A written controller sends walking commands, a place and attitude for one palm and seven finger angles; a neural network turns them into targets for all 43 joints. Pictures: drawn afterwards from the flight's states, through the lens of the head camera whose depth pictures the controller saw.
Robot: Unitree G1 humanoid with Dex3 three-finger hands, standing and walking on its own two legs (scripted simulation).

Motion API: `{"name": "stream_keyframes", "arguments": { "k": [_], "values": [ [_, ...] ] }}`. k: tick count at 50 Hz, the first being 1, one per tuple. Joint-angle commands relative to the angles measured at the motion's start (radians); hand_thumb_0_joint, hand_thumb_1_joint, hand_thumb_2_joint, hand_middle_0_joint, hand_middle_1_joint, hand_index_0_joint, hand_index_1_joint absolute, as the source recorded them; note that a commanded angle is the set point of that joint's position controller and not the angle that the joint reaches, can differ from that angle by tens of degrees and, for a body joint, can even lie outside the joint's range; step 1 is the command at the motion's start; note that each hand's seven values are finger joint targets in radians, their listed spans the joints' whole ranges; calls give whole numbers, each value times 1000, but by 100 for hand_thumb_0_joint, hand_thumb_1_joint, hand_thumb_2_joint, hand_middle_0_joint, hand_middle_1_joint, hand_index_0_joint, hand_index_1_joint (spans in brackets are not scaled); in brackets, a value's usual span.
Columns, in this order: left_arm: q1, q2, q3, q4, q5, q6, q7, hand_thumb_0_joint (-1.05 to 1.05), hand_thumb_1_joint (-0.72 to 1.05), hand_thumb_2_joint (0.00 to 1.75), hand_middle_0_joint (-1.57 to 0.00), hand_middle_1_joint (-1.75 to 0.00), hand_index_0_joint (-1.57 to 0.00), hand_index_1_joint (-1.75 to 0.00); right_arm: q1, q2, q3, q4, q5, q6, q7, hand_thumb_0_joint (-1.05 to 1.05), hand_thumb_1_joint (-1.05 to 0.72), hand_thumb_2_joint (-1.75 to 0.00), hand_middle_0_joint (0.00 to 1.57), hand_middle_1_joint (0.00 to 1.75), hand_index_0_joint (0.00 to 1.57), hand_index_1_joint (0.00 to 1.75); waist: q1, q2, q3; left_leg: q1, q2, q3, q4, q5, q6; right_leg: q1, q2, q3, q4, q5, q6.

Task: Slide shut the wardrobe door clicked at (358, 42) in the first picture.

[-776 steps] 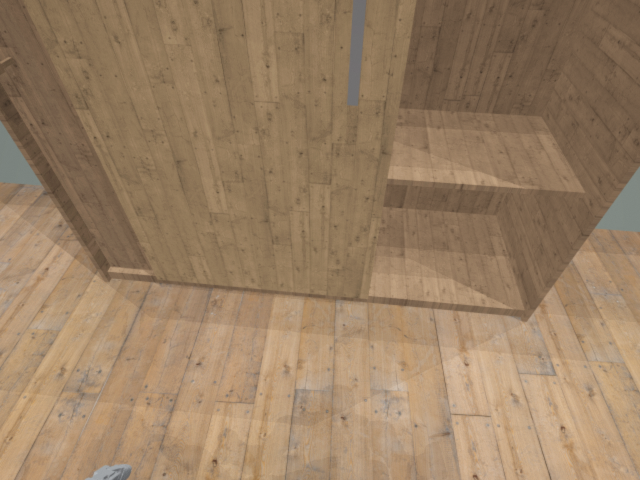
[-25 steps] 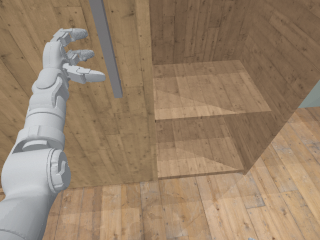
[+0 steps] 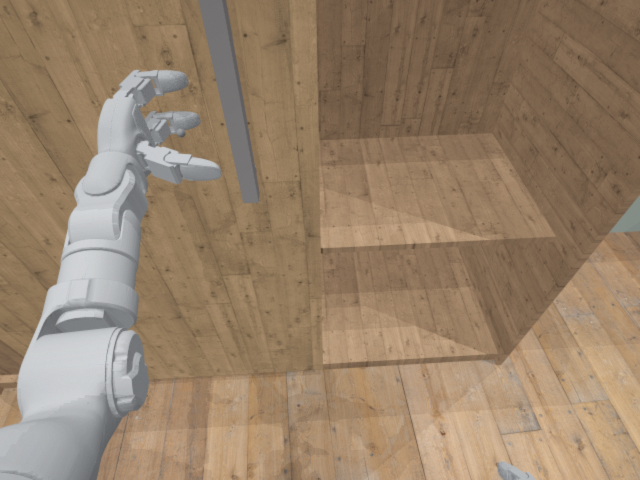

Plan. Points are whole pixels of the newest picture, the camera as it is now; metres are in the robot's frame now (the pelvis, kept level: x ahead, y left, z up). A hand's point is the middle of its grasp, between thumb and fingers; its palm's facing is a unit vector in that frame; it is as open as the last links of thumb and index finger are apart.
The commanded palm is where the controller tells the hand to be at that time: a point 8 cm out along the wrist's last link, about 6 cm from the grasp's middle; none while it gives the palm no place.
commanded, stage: feel for the door with the fingertips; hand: left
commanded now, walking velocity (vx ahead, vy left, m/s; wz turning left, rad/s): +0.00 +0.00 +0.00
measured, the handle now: (235, 96) +0.52 +0.12 +0.23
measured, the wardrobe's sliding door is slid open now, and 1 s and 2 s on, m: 0.57 0.57 0.57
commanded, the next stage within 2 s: slide the fingers in behind the handle in 0.86 s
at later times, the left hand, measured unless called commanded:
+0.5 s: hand (222, 126) +0.48 +0.13 +0.21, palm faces +0.08 -1.00 +0.03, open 14.0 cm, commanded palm +0.45 +0.19 +0.21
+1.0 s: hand (213, 125) +0.48 +0.14 +0.21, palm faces +0.08 -1.00 +0.00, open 13.8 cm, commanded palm +0.47 +0.19 +0.21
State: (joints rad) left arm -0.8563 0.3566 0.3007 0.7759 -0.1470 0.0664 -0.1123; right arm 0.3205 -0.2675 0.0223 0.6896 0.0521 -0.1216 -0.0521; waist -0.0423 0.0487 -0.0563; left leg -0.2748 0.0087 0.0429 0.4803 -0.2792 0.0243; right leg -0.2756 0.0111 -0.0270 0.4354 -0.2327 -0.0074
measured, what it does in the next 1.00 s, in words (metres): stands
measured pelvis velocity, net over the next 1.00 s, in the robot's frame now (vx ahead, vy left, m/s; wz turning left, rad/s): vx -0.01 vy -0.01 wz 0.00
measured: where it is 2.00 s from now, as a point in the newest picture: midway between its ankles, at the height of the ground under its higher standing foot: outside the picture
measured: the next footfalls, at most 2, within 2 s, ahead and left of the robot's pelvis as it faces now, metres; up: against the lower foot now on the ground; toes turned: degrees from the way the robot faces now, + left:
none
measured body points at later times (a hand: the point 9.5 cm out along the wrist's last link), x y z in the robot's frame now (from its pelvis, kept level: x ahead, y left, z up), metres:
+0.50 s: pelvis +0.00 -0.01 +0.00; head +0.02 -0.03 +0.45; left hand +0.47 +0.18 +0.22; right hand +0.07 -0.26 -0.12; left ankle -0.02 +0.10 -0.74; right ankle -0.01 -0.12 -0.74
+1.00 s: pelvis -0.01 -0.01 +0.00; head +0.02 -0.02 +0.45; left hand +0.47 +0.20 +0.21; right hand +0.04 -0.27 -0.13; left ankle -0.02 +0.10 -0.74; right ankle -0.01 -0.12 -0.74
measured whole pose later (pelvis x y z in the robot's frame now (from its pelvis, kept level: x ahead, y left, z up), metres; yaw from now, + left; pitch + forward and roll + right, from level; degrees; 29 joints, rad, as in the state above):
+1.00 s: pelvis -0.01 -0.01 +0.00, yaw +0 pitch +6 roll -1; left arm -1.04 0.37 0.29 1.05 -0.11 -0.03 -0.06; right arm 0.37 -0.27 0.01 0.75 0.04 -0.14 -0.05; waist -0.08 0.05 -0.04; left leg -0.33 0.02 0.03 0.50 -0.27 0.01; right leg -0.33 0.02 -0.04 0.45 -0.23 -0.02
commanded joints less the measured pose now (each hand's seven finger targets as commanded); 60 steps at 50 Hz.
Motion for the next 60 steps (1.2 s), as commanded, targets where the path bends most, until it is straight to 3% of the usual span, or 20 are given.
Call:
{"name": "stream_keyframes", "arguments": {
  "k": [1, 5, 8, 15, 18, 19, 23, 24, 25, 26, 30, 31, 34, 36, 40, 43, 48, 53, 56, 60],
  "values": [
    [-533, 209, 15, -167, -4, -49, 0, 0, -50, 30, -30, -120, -30, -120, 10, -130, -39, -97, 2, -32, -18, 0, -90, -90, 20, 30, 20, 30, -31, -24, -286, 172, 6, -43, -24, 352, 10, 54, 15, -6, -25, 318, -17],
    [-554, 146, -34, -141, -3, -34, 9, 0, -50, 30, -30, -120, -30, -120, -2, -126, -35, -102, 2, -27, -13, 0, -90, -90, 20, 30, 20, 30, -38, -7, -258, 156, 3, -45, -23, 325, 10, 32, 9, -8, -26, 295, -18],
    [-584, 176, -1, -153, -12, -49, 22, 0, -50, 30, -30, -120, -30, -120, 4, -127, -38, -100, -1, -27, -14, 0, -90, -90, 20, 30, 20, 30, -35, -55, -302, 157, 2, -47, -20, 322, 11, 57, 11, -3, -24, 302, -16],
    [-614, 129, -32, -211, 3, -100, 63, 0, -50, 30, -30, -120, -30, -120, -3, -113, -37, -93, -7, -36, -6, 0, -90, -90, 20, 30, 20, 30, -29, -7, -349, 193, 3, -46, -8, 374, 10, 70, 12, 1, -10, 338, -17],
    [-583, 164, 13, -164, 7, -81, 81, 0, -50, 30, -30, -120, -30, -120, 8, -117, -40, -84, -8, -31, -6, 0, -90, -90, 20, 30, 20, 30, -17, -56, -340, 156, 2, -40, -19, 350, 12, 94, 12, 1, -12, 335, -15],
    [-563, 210, 48, -141, 14, -76, 89, 0, -50, 30, -30, -120, -30, -120, 9, -125, -40, -83, -11, -23, -10, 0, -90, -90, 20, 30, 20, 30, -7, -77, -332, 135, 2, -37, -21, 353, 14, 118, 9, 1, -14, 343, -15],
    [-580, 224, 57, -139, 36, -77, 101, 0, -50, 30, -30, -120, -30, -120, 19, -115, -40, -86, -12, -18, -8, 0, -90, -90, 20, 30, 20, 30, -10, -70, -328, 115, -1, -20, -26, 354, 18, 135, 7, 9, -13, 377, -11],
    [-554, 255, 82, -123, 42, -83, 104, 0, -50, 30, -30, -120, -30, -120, 26, -121, -42, -88, -15, -12, -9, 0, -90, -90, 20, 30, 20, 30, 3, -82, -329, 105, -1, -21, -27, 359, 18, 152, 6, 7, -13, 375, -14],
    [-588, 218, 41, -139, 42, -90, 97, 0, -50, 30, -30, -120, -30, -120, 21, -116, -39, -92, -12, -14, -8, 0, -90, -90, 20, 30, 20, 30, -12, -57, -322, 109, -3, -16, -29, 346, 19, 141, 7, 12, -15, 376, -11],
    [-598, 235, 55, -142, 44, -98, 95, 0, -50, 30, -30, -120, -30, -120, 30, -116, -44, -87, -12, -17, -9, 0, -90, -90, 20, 30, 20, 30, -15, -63, -331, 117, -1, -16, -26, 343, 19, 139, 9, 12, -16, 374, -11],
    [-597, 158, -7, -160, 32, -113, 67, 0, -50, 30, -30, -120, -30, -120, 32, -115, -48, -88, -8, -24, -6, 0, -90, -90, 20, 30, 20, 30, -24, -7, -341, 165, 0, -18, -22, 366, 16, 116, 14, 10, -20, 375, -17],
    [-606, 145, -16, -126, 22, -104, 59, 0, -50, 30, -30, -120, -30, -120, 39, -118, -49, -79, -6, -25, -7, 0, -90, -90, 20, 30, 20, 30, -39, -45, -317, 160, 2, -21, -22, 341, 18, 97, 16, 10, -28, 358, -13],
    [-613, 202, 33, -54, 13, -83, 55, 0, -50, 30, -30, -120, -30, -120, 57, -132, -51, -63, -7, -23, -15, 0, -90, -90, 20, 30, 20, 30, -39, -93, -279, 115, -1, -22, -33, 281, 20, 93, 13, 7, -42, 308, -10],
    [-657, 234, 50, -28, 19, -81, 57, 0, -50, 30, -30, -120, -30, -120, 63, -133, -46, -56, -8, -25, -17, 0, -90, -90, 20, 30, 20, 30, -46, -78, -267, 90, -6, -19, -33, 253, 22, 81, 9, 14, -45, 291, -6],
    [-732, 211, 5, -42, 47, -133, 68, 0, -50, 30, -30, -120, -30, -120, 77, -124, -46, -52, -14, -38, -10, 0, -90, -90, 20, 30, 20, 30, -59, -8, -302, 117, -6, -24, -22, 263, 20, 55, 9, 19, -35, 277, -8],
    [-775, 223, 18, -27, 41, -172, 64, 0, -50, 30, -30, -120, -30, -120, 95, -127, -49, -43, -19, -49, -10, 0, -90, -90, 20, 30, 20, 30, -69, -38, -347, 133, -3, -31, -14, 282, 18, 64, 12, 20, -24, 297, -7],
    [-825, 215, 9, 15, 30, -192, 56, 0, -50, 30, -30, -120, -30, -120, 109, -134, -49, -25, -17, -60, -9, 0, -90, -90, 20, 30, 20, 30, -88, -27, -335, 136, -1, -34, -10, 267, 16, 32, 14, 19, -27, 279, -3],
    [-768, 203, 16, 3, 27, -206, 51, 0, -50, 30, -30, -120, -30, -120, 104, -129, -49, -30, -17, -72, -2, 0, -90, -90, 20, 30, 20, 30, -64, 0, -371, 161, 1, -39, -7, 303, 12, 38, 18, 15, -17, 291, -9],
    [-735, 201, 23, -14, 14, -207, 45, 0, -50, 30, -30, -120, -30, -120, 102, -134, -50, -35, -17, -75, 1, 0, -90, -90, 20, 30, 20, 30, -57, -45, -358, 150, 4, -43, -13, 307, 13, 50, 22, 9, -16, 298, -10],
    [-670, 171, -3, -65, 24, -194, 47, 0, -50, 30, -30, -120, -30, -120, 80, -128, -48, -55, -13, -75, 7, 0, -90, -90, 20, 30, 20, 30, -38, 15, -341, 164, 8, -44, -22, 332, 8, 39, 21, 3, -11, 292, -17]
  ]
}}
